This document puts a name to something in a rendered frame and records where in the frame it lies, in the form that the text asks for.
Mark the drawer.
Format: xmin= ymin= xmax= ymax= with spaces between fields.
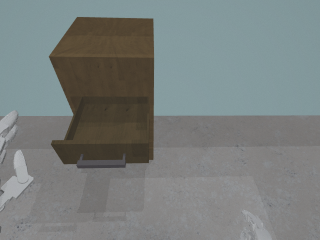
xmin=51 ymin=96 xmax=150 ymax=164

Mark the right robot hand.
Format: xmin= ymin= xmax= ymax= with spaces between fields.
xmin=239 ymin=209 xmax=272 ymax=240

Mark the left robot hand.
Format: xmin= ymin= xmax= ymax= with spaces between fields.
xmin=0 ymin=110 xmax=34 ymax=213

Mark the handle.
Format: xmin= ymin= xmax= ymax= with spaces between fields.
xmin=76 ymin=153 xmax=126 ymax=169

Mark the cabinet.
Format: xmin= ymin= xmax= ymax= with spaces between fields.
xmin=49 ymin=17 xmax=154 ymax=160

